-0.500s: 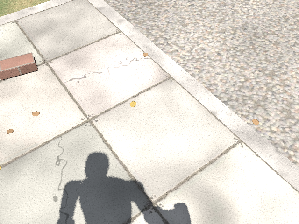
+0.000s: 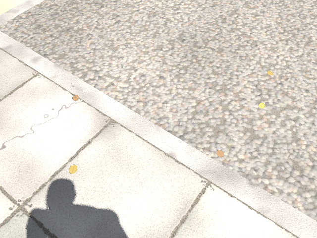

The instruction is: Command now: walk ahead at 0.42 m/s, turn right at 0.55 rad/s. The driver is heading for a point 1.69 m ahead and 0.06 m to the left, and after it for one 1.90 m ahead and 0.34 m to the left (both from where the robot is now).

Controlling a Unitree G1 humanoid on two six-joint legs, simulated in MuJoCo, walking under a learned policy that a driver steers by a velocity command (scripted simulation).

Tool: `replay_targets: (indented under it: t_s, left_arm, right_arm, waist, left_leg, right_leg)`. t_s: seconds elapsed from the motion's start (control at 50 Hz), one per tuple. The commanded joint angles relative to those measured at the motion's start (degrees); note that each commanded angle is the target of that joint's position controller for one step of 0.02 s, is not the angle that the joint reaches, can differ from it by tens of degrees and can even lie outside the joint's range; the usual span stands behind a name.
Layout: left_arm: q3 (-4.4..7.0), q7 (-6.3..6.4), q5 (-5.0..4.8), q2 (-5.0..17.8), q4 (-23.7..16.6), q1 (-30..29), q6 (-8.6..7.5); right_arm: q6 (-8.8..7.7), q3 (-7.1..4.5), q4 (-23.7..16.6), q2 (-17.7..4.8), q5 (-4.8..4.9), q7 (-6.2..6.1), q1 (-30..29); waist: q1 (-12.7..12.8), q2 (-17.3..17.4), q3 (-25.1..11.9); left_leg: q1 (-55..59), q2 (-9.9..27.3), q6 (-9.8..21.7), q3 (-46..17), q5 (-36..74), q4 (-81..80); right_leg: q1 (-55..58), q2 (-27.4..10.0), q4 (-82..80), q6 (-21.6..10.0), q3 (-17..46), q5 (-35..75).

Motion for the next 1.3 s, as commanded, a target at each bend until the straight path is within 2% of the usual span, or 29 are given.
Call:
replay_targets:
  t_s: [0.02, 0.04, 0.06, 0.12, 0.16, 0.22, 0.32, 0.38, 0.4, 0.42, 0.44, 0.46, 0.48, 0.52, 0.56, 0.62, 0.66, 0.68, 0.7, 0.74, 0.76, 0.84, 1.06, 1.1, 1.14, 1.18, 1.24, 1.28, 1.3]
  left_arm:
    - [3.55, 1.08, 1.60, 13.6, -0.2, 18.9, -0.42]
    - [2.85, 1.17, 1.43, 10.9, -1.0, 14.5, -0.88]
    - [2.40, 1.18, 0.82, 9.2, -2.1, 10.1, -0.95]
    - [1.78, 1.88, 1.43, 8.1, -3.9, 6.1, -0.64]
    - [2.15, 2.54, 1.61, 9.8, -3.6, 7.2, -0.70]
    - [1.85, 3.60, 0.94, 9.5, -3.1, 8.1, 0.28]
    - [0.98, 4.26, 1.56, 8.8, -1.8, 9.8, 1.37]
    - [0.23, 4.35, 1.49, 7.7, -1.2, 8.9, 1.41]
    - [-0.14, 4.39, 1.36, 6.9, -0.9, 9.0, 1.37]
    - [-0.53, 4.36, 2.23, 5.8, -1.1, 10.8, 0.98]
    - [-0.82, 4.36, 2.57, 4.6, 0.0, 18.5, 0.62]
    - [-0.93, 4.49, 2.22, 5.5, 0.7, 18.3, 1.02]
    - [-0.45, 4.50, 1.34, 7.6, -0.1, 14.5, 2.06]
    - [0.09, 5.10, 0.91, 8.3, -0.4, 10.7, 4.63]
    - [-0.01, 5.26, 1.02, 6.8, 0.8, 11.8, 6.06]
    - [-0.52, 5.12, 1.35, 3.8, 4.2, 14.5, 5.47]
    - [-0.31, 4.76, 2.24, 4.5, 4.9, 14.3, 5.33]
    - [-0.14, 4.83, 2.77, 6.5, 4.1, 12.8, 5.28]
    - [0.32, 4.92, 2.30, 8.9, 4.3, 11.8, 5.15]
    - [-0.58, 4.63, 2.45, 5.5, 5.0, 10.2, 3.72]
    - [-0.66, 4.60, 2.55, 5.5, 5.3, 9.5, 3.00]
    - [-0.76, 4.57, 1.92, 5.8, 7.1, 12.3, 1.50]
    - [-1.42, 4.74, 1.56, 4.6, 10.2, 14.7, 1.99]
    - [-1.19, 4.74, 1.19, 5.0, 11.4, 16.3, 2.29]
    - [-0.24, 4.80, 0.54, 8.1, 11.0, 16.9, 2.26]
    - [0.51, 4.98, 0.03, 10.1, 11.1, 18.1, 1.00]
    - [0.36, 4.80, -0.13, 8.2, 11.2, 16.9, -0.63]
    - [0.32, 4.37, -0.44, 8.1, 9.8, 12.2, -0.34]
    - [0.08, 4.29, -0.16, 7.6, 8.6, 9.7, -0.64]
  right_arm:
    - [-5.46, -0.83, -9.6, -7.8, 2.37, 1.49, -6.2]
    - [-6.00, -0.72, -10.0, -7.6, 2.66, 1.44, -7.6]
    - [-5.63, -1.14, -8.9, -7.6, 1.45, 0.84, -7.0]
    - [-2.41, -2.06, -9.1, -7.2, 0.15, 0.13, -4.0]
    - [-1.37, -1.67, -9.6, -5.5, -0.41, -0.24, -4.3]
    - [-1.02, -0.94, -10.9, -4.4, -0.50, -0.19, -8.5]
    - [-1.55, -0.78, -12.3, -5.8, -0.13, 1.27, -14.1]
    - [-2.39, -1.36, -11.9, -7.4, -0.90, 1.84, -12.3]
    - [-2.82, -1.45, -11.1, -7.6, -1.43, 1.88, -10.1]
    - [-3.13, -1.81, -11.0, -10.1, -2.28, 1.53, -8.8]
    - [-2.73, -1.83, -11.3, -11.8, -2.90, 1.19, -8.9]
    - [-1.69, -0.71, -10.7, -6.6, -2.16, 1.13, -7.7]
    - [-1.04, 0.26, -10.1, -4.2, -1.28, 1.33, -7.1]
    - [0.00, -0.12, -10.0, -6.5, -0.79, 1.33, -8.6]
    - [0.71, -0.35, -10.7, -7.4, -0.95, 1.03, -14.0]
    - [2.00, -0.27, -10.0, -6.2, -0.58, 0.63, -15.7]
    - [2.05, 0.13, -8.6, -5.0, 0.00, 0.57, -13.1]
    - [1.85, 0.37, -8.2, -4.5, -0.28, 0.74, -12.3]
    - [1.67, 0.09, -8.4, -4.7, -0.59, 0.89, -11.5]
    - [1.48, 0.18, -8.0, -4.0, -0.81, 0.62, -13.4]
    - [1.54, 0.18, -7.4, -3.6, -0.55, 0.35, -12.8]
    - [1.67, -0.08, -5.3, -4.1, -0.25, 0.25, -11.3]
    - [2.90, -0.34, -0.9, -4.6, 0.13, -0.26, -10.5]
    - [3.18, -0.18, 0.3, -3.7, 0.34, -0.30, -9.7]
    - [2.69, -0.36, -0.6, -4.2, 0.71, -0.19, -12.6]
    - [0.81, -0.17, -2.7, -3.7, 1.54, 0.42, -16.4]
    - [-1.96, -0.33, -2.5, -3.5, 2.04, 1.89, -14.2]
    - [-2.45, -1.41, 1.8, -4.4, 2.12, 2.34, -4.3]
    - [-2.34, -2.68, 3.9, -7.3, 1.59, 2.22, 2.6]
  waist:
    - [8.3, -5.0, -20.6]
    - [6.2, -2.5, -14.3]
    - [3.3, 2.0, -10.0]
    - [-1.1, 1.0, -7.6]
    - [-1.4, -0.8, -7.9]
    - [0.2, -3.6, -9.2]
    - [3.2, -5.2, -9.2]
    - [1.4, -5.4, -8.1]
    - [-0.1, -4.3, -8.4]
    - [0.7, -0.5, -11.0]
    - [4.5, 8.0, -15.6]
    - [2.3, 12.5, -19.1]
    - [1.1, 12.0, -17.2]
    - [0.4, 8.7, -12.9]
    - [2.6, 8.8, -9.1]
    - [3.8, 9.5, -8.7]
    - [3.4, 8.0, -8.4]
    - [2.3, 5.1, -6.7]
    - [-0.2, 0.0, -4.5]
    - [-0.1, -2.9, -2.6]
    - [-0.5, -3.5, -2.4]
    - [0.3, -1.8, -3.5]
    - [1.2, 0.3, -3.7]
    - [1.5, -1.8, -3.5]
    - [3.0, -6.5, 1.7]
    - [4.3, -9.4, 7.5]
    - [2.0, -9.1, 7.4]
    - [-3.1, -6.8, 2.8]
    - [-6.0, -2.2, -0.2]
  left_leg:
    - [-42.4, -4.8, 1.3, -16.1, -3.7, 36.5]
    - [-42.0, -2.2, 2.0, -15.7, 0.8, 32.5]
    - [-38.7, 0.0, 1.5, -15.0, 3.2, 27.7]
    - [-29.4, 1.6, -0.5, -14.0, 6.4, 19.6]
    - [-28.6, 0.3, -1.7, -12.6, 11.0, 13.2]
    - [-26.9, -1.0, -2.2, -11.7, 21.0, 0.3]
    - [-23.7, -2.5, -1.1, -12.4, 29.0, -12.1]
    - [-20.7, -3.1, 1.7, -12.4, 27.0, -18.8]
    - [-15.7, -2.8, 3.1, -12.3, 35.6, -24.1]
    - [-7.8, 2.4, 5.3, -17.4, 56.9, -23.1]
    - [3.7, 11.0, 13.1, -24.9, 72.1, -18.9]
    - [4.9, 15.5, 18.4, -30.8, 68.4, -20.8]
    - [3.1, 15.9, 19.0, -33.8, 57.3, -23.7]
    - [-2.0, 14.3, 16.6, -34.0, 36.3, -28.0]
    - [-10.8, 10.6, 13.0, -28.8, 22.7, -31.3]
    - [-15.9, 5.0, 9.8, -20.6, 15.7, -30.9]
    - [-17.3, 3.1, 6.7, -18.7, 6.7, -30.2]
    - [-18.5, 2.0, 4.4, -17.6, 2.8, -28.7]
    - [-16.4, -1.2, 2.6, -14.3, 3.8, -27.5]
    - [-8.4, -2.2, 1.6, -12.3, 12.4, -22.9]
    - [-7.1, -2.1, 2.2, -12.3, 15.6, -21.8]
    - [-6.9, -1.9, 3.1, -12.3, 25.3, -20.0]
    - [-6.0, -2.0, 2.3, -12.1, 30.9, -18.9]
    - [-7.2, -4.7, 2.1, -9.3, 17.4, -16.6]
    - [-17.2, -7.4, 1.9, -6.0, 3.6, -10.2]
    - [-26.4, -4.8, 3.7, -8.1, 3.6, -5.0]
    - [-28.5, -2.2, 6.0, -9.4, 1.8, -8.3]
    - [-7.7, -5.7, 6.2, -6.3, 12.5, -18.5]
    - [2.4, -3.2, 7.3, -12.2, 13.9, -20.8]
  right_leg:
    - [52.5, -20.5, -18.4, -16.1, 44.7, 12.5]
    - [43.8, -18.2, -17.0, -13.8, 33.9, 23.5]
    - [34.3, -15.1, -16.9, -11.6, 26.2, 29.5]
    - [19.2, -11.6, -19.0, -9.8, 18.5, 37.1]
    - [16.6, -10.0, -19.1, -9.3, 14.7, 42.6]
    - [16.9, -7.5, -17.9, -6.6, 11.0, 40.5]
    - [20.6, -9.3, -15.7, -4.6, 13.6, 30.6]
    - [22.9, -10.4, -10.4, -3.1, 16.8, 27.4]
    - [22.3, -8.3, -7.5, -1.2, 16.3, 24.9]
    - [19.6, -4.4, -2.7, 1.4, 14.6, 17.9]
    - [11.7, 0.3, 4.6, 4.6, 12.7, -1.8]
    - [9.4, 1.1, 8.9, 7.1, 11.0, -21.0]
    - [6.9, 0.1, 12.2, 8.2, 10.8, -28.5]
    - [4.1, -1.6, 17.5, 9.7, 10.6, -27.4]
    - [8.2, -3.4, 12.1, 10.1, 9.8, -23.0]
    - [18.6, -1.5, -3.4, 9.1, 5.1, -8.3]
    - [22.4, -1.6, -10.0, 7.4, 5.0, -2.7]
    - [21.5, -5.2, -12.1, 5.7, 8.8, -3.2]
    - [15.0, -6.2, -12.4, 3.7, 10.4, -11.8]
    - [6.7, -5.7, -16.4, 4.3, 10.8, -19.6]
    - [6.3, -5.5, -16.7, 5.3, 10.6, -17.1]
    - [10.8, -4.7, -14.1, 6.1, 9.3, -6.3]
    - [14.8, -3.9, -12.5, 5.6, 7.9, 3.6]
    - [15.0, -4.2, -15.3, 4.0, 9.0, -10.1]
    - [15.7, -9.6, -20.9, -0.8, 17.5, -27.8]
    - [17.7, -17.5, -25.5, -5.5, 28.1, -32.0]
    - [23.4, -18.7, -21.8, -5.3, 25.8, -14.1]
    - [14.9, -13.0, -16.5, -1.3, 17.2, -6.1]
    - [9.1, -8.5, -6.2, 1.3, 11.6, 2.8]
